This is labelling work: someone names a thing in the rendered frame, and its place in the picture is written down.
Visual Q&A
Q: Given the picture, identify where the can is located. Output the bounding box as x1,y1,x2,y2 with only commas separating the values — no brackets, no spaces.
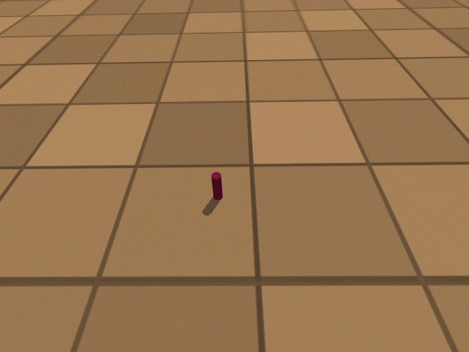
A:
211,172,223,200

